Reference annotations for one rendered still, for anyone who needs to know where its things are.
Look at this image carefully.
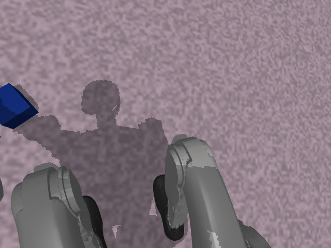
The left robot foot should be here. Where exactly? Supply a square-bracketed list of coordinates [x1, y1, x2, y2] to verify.
[82, 195, 107, 248]

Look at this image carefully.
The right robot foot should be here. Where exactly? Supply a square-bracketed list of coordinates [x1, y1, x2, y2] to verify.
[153, 175, 184, 241]

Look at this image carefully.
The small box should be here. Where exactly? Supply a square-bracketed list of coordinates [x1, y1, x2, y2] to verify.
[0, 83, 39, 129]

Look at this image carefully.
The right robot hand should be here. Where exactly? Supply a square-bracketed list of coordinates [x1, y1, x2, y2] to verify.
[238, 219, 271, 248]

